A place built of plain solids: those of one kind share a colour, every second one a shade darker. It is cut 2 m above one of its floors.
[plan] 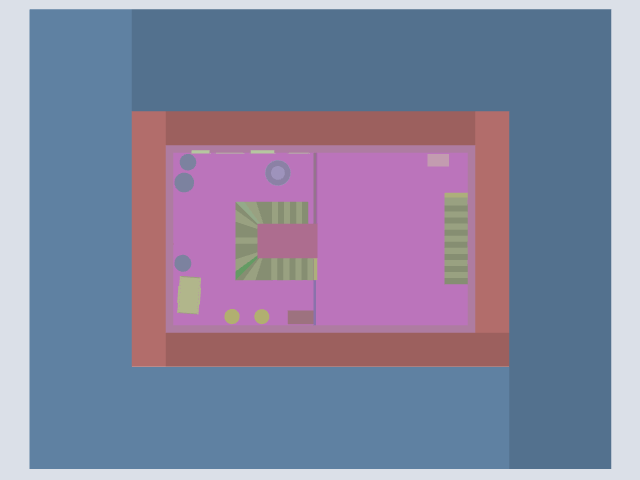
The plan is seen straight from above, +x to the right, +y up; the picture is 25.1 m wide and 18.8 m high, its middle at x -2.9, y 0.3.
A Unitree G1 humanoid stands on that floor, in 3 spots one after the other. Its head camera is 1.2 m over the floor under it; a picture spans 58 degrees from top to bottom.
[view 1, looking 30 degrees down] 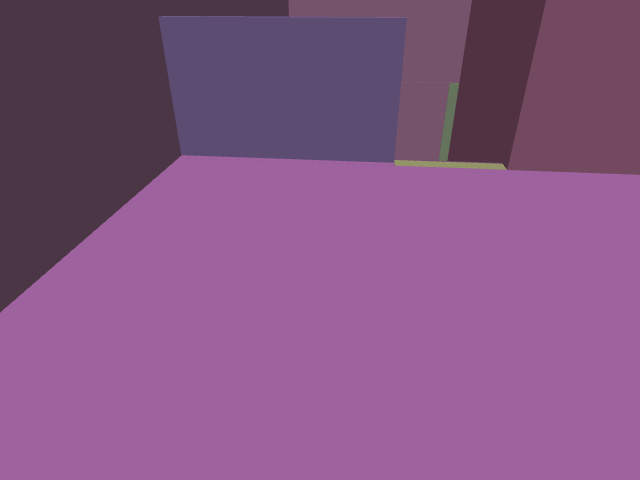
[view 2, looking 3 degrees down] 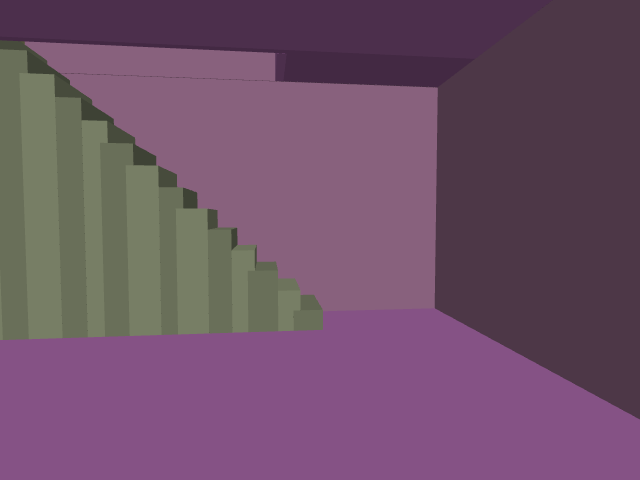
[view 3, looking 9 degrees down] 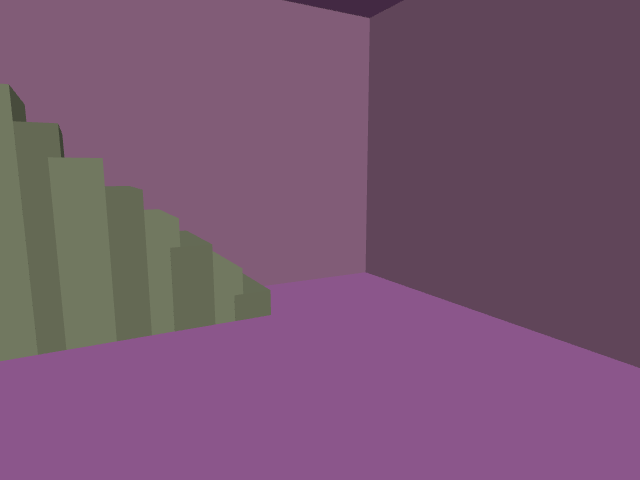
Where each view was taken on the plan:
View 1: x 0.29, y -1.52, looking -174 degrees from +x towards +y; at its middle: floor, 2.40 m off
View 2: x -2.56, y -0.84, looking -7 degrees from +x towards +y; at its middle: wall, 5.49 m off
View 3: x -1.31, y -0.09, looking -29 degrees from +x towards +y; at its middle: wall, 4.85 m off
